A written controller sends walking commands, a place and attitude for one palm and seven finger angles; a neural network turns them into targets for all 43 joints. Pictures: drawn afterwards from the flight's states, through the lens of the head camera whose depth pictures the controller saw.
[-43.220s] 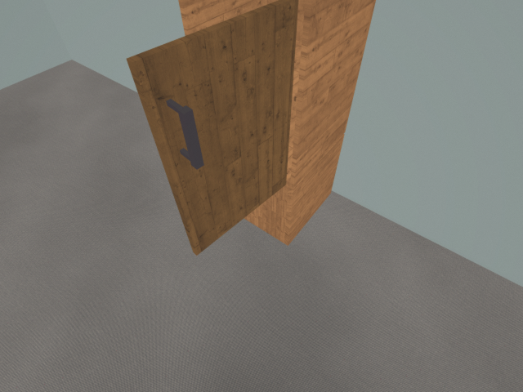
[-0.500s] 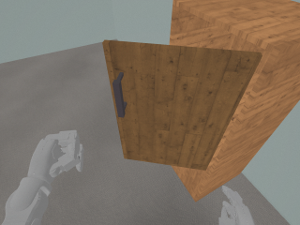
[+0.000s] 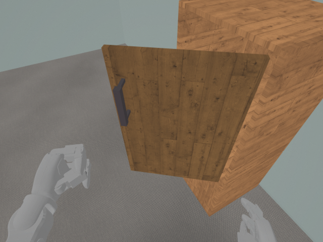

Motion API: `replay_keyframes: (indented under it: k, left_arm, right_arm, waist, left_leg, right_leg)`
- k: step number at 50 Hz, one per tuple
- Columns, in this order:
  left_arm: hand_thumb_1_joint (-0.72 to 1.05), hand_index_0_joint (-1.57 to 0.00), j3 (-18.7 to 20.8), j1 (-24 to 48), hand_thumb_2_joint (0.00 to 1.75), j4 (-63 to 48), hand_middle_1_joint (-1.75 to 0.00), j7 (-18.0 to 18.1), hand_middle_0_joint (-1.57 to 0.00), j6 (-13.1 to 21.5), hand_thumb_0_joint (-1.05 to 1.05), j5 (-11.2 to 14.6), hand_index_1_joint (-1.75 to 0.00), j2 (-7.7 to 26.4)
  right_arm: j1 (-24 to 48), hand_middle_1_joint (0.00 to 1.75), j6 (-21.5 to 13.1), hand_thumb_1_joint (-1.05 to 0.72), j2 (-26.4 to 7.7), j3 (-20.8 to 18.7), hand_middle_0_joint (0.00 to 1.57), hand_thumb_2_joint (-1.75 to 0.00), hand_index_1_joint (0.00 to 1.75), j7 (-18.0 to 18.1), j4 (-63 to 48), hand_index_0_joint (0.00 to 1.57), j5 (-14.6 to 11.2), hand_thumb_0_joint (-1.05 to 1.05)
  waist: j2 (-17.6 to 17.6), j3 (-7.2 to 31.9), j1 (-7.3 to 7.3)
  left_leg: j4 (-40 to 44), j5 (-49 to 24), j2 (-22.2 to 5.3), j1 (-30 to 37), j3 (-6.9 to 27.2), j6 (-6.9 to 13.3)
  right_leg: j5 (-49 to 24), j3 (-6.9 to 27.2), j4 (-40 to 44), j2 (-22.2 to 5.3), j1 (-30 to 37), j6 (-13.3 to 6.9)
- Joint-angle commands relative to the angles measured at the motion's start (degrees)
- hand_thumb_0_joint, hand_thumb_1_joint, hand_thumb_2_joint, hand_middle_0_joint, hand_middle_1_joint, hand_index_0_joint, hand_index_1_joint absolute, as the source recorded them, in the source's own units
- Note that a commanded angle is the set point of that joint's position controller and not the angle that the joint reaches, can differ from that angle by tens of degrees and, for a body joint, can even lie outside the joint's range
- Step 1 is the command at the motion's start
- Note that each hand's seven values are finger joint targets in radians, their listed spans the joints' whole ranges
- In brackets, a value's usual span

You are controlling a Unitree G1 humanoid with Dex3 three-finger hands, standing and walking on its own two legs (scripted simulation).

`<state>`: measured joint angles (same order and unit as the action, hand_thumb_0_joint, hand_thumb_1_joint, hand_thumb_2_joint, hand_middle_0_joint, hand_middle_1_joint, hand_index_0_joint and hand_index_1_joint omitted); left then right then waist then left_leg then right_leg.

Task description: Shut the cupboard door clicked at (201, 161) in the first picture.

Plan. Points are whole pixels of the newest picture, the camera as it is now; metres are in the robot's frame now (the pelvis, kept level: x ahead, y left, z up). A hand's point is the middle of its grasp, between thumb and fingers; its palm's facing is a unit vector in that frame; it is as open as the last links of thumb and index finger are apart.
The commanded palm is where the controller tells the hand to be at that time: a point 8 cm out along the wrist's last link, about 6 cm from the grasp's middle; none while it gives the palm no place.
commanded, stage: bring the fist close to the handle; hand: left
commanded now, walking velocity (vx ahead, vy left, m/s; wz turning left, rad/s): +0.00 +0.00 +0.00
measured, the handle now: (123, 103) +0.46 +0.16 +0.11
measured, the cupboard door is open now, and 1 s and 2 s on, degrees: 53 53 50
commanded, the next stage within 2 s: push the door shut along its arc in 1.34 s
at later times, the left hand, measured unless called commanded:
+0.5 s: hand (105, 148) +0.29 +0.16 +0.11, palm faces -0.03 -1.00 -0.05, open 3.1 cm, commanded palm +0.27 +0.21 +0.11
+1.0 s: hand (123, 130) +0.35 +0.13 +0.12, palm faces -0.04 -1.00 -0.03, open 3.1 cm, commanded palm +0.32 +0.18 +0.11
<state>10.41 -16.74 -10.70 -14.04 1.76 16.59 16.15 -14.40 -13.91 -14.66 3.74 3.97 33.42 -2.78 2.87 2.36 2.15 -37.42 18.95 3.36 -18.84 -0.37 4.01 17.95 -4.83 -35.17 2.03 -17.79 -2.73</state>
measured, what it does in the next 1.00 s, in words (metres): stands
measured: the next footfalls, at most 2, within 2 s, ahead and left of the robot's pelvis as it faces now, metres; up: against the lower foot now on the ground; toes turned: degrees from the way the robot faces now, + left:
none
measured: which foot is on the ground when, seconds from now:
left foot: down 0.00-1.00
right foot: down 0.00-1.00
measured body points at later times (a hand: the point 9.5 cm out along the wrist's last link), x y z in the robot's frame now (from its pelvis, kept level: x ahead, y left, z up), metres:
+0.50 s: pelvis +0.01 -0.02 +0.00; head +0.00 -0.03 +0.45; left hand +0.28 +0.22 +0.12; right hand +0.17 -0.26 -0.08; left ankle +0.01 +0.07 -0.72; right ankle +0.01 -0.09 -0.72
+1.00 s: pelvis +0.01 -0.01 +0.00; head +0.01 -0.03 +0.45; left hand +0.34 +0.19 +0.12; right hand +0.17 -0.25 -0.09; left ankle +0.01 +0.07 -0.72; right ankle +0.01 -0.09 -0.72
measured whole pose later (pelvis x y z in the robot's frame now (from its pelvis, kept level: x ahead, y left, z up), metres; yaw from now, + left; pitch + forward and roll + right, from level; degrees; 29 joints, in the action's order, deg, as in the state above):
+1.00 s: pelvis +0.01 -0.01 +0.00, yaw -1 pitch +2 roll +0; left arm 6.3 10.4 12.1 -7.4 1.0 12.4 12.9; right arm -13.3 -7.4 -14.3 3.3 3.2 34.8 -3.2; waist 2.1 2.3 0.2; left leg -35.9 19.0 2.9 -19.0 -1.2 3.1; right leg 18.5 -3.8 -35.4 2.5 -19.1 -3.7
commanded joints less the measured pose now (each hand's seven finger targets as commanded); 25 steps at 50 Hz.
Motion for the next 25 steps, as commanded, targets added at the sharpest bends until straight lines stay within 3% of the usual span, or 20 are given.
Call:
replay_keyframes:
  k: [1, 7, 12, 14, 16, 18, 19, 20, 22, 23, 24, 25]
  left_arm:
    - [0.90, -1.30, 4.72, 14.52, 0.90, -10.57, -1.50, 0.58, -1.30, 4.26, 0.00, 0.91, -1.50, 8.15]
    - [0.90, -1.30, 2.63, 18.87, 0.90, -8.07, -1.50, 0.62, -1.30, 4.31, 0.00, 0.11, -1.50, 7.26]
    - [0.90, -1.30, 5.44, 20.38, 0.90, -3.53, -1.50, 1.34, -1.30, 3.18, 0.00, 0.12, -1.50, 9.22]
    - [0.90, -1.30, 6.52, 22.45, 0.90, -2.47, -1.50, 1.73, -1.30, 3.13, 0.00, 0.07, -1.50, 10.57]
    - [0.90, -1.30, 4.07, 24.35, 0.90, -3.73, -1.50, 1.63, -1.30, 3.58, 0.00, -0.15, -1.50, 8.03]
    - [0.90, -1.30, 4.49, 24.81, 0.90, -2.87, -1.50, 1.72, -1.30, 3.72, 0.00, -0.11, -1.50, 8.35]
    - [0.90, -1.30, 5.02, 24.30, 0.90, -2.12, -1.50, 1.80, -1.30, 3.71, 0.00, -0.18, -1.50, 9.11]
    - [0.90, -1.30, 4.20, 24.48, 0.90, -1.47, -1.50, 1.67, -1.30, 3.66, 0.00, -0.26, -1.50, 8.00]
    - [0.90, -1.30, 5.21, 25.26, 0.90, 0.60, -1.50, 1.73, -1.30, 3.36, 0.00, -0.22, -1.50, 8.96]
    - [0.90, -1.30, 4.04, 27.27, 0.90, 0.28, -1.50, 1.63, -1.30, 3.35, 0.00, -0.37, -1.50, 7.99]
    - [0.90, -1.30, 4.50, 28.30, 0.90, 0.57, -1.50, 1.93, -1.30, 3.33, 0.00, -0.74, -1.50, 9.28]
    - [0.90, -1.30, 3.36, 29.70, 0.90, 0.20, -1.50, 2.08, -1.30, 3.42, 0.00, -0.91, -1.50, 7.89]
  right_arm:
    - [5.82, 0.30, -3.67, -0.90, -6.76, -2.88, 0.20, -0.90, 0.30, 0.78, -8.88, 0.20, -0.24, 0.00]
    - [5.89, 0.30, -3.68, -0.90, -6.65, -2.81, 0.20, -0.90, 0.30, 0.82, -8.49, 0.20, -0.40, 0.00]
    - [6.43, 0.30, -2.72, -0.90, -6.54, -2.77, 0.20, -0.90, 0.30, 0.68, -8.49, 0.20, -0.30, 0.00]
    - [6.56, 0.30, -2.12, -0.90, -6.66, -2.90, 0.20, -0.90, 0.30, 0.64, -8.35, 0.20, -0.48, 0.00]
    - [6.80, 0.30, -2.19, -0.90, -6.29, -2.92, 0.20, -0.90, 0.30, 0.43, -8.86, 0.20, -0.50, 0.00]
    - [6.27, 0.30, -2.14, -0.90, -6.40, -2.93, 0.20, -0.90, 0.30, 0.33, -8.64, 0.20, -0.44, 0.00]
    - [6.09, 0.30, -2.07, -0.90, -6.62, -3.04, 0.20, -0.90, 0.30, 0.27, -8.50, 0.20, -0.38, 0.00]
    - [6.10, 0.30, -1.97, -0.90, -6.47, -3.08, 0.20, -0.90, 0.30, 0.19, -8.59, 0.20, -0.45, 0.00]
    - [5.89, 0.30, -1.51, -0.90, -6.68, -3.14, 0.20, -0.90, 0.30, 0.21, -8.32, 0.20, -0.55, 0.00]
    - [6.12, 0.30, -1.32, -0.90, -6.66, -3.15, 0.20, -0.90, 0.30, 0.24, -8.45, 0.20, -0.54, 0.00]
    - [6.04, 0.30, -1.12, -0.90, -6.89, -3.27, 0.20, -0.90, 0.30, 0.28, -8.22, 0.20, -0.61, 0.00]
    - [6.15, 0.30, -1.03, -0.90, -6.62, -3.28, 0.20, -0.90, 0.30, 0.22, -8.47, 0.20, -0.60, 0.00]
  waist:
    - [-1.32, 4.32, -1.22]
    - [-1.36, 6.31, -1.47]
    - [-2.92, 7.04, -0.22]
    - [-3.67, 7.23, -0.39]
    - [-1.20, 8.88, -0.44]
    - [-1.13, 9.35, -0.53]
    - [-2.94, 9.50, -0.56]
    - [-3.21, 9.10, -0.78]
    - [-4.29, 7.97, -0.79]
    - [-3.17, 8.21, -1.08]
    - [-3.51, 8.34, -1.29]
    - [-2.92, 8.87, -1.32]
  left_leg:
    - [6.15, -6.89, -3.04, 1.48, 4.64, -2.30]
    - [5.72, -7.79, -2.76, 2.01, 4.32, -1.98]
    - [5.43, -8.48, -2.50, 0.23, 3.33, -1.92]
    - [4.85, -8.90, -2.59, -0.29, 2.76, -1.85]
    - [5.03, -10.31, -2.45, 1.26, 2.64, -1.88]
    - [4.89, -11.81, -2.43, 1.87, 2.56, -1.91]
    - [4.36, -12.18, -2.54, 1.13, 2.53, -1.79]
    - [4.46, -11.96, -2.53, 0.93, 2.34, -1.75]
    - [4.55, -10.60, -2.44, -0.03, 2.22, -1.82]
    - [4.57, -10.41, -2.32, 0.30, 2.09, -1.79]
    - [4.21, -10.37, -2.56, 0.30, 2.18, -1.72]
    - [4.71, -10.54, -2.47, 0.95, 2.22, -1.73]
  right_leg:
    - [-4.84, 3.50, 5.72, -1.60, -0.21, 1.21]
    - [-6.02, 4.06, 5.53, -2.00, 0.62, 1.29]
    - [-6.69, 5.75, 6.06, -2.70, 3.03, 1.52]
    - [-6.99, 6.89, 6.45, -3.11, 3.75, 1.84]
    - [-9.43, 6.24, 5.57, -2.92, 3.96, 1.65]
    - [-12.40, 5.77, 4.97, -2.67, 4.08, 1.63]
    - [-13.23, 6.40, 4.95, -2.91, 4.66, 1.97]
    - [-13.36, 6.34, 5.05, -2.97, 4.23, 2.11]
    - [-11.81, 6.63, 5.55, -3.02, 3.75, 2.25]
    - [-11.42, 6.78, 5.53, -3.08, 3.59, 2.24]
    - [-11.05, 7.28, 5.61, -3.22, 3.51, 2.30]
    - [-11.00, 6.49, 5.35, -3.03, 3.46, 2.08]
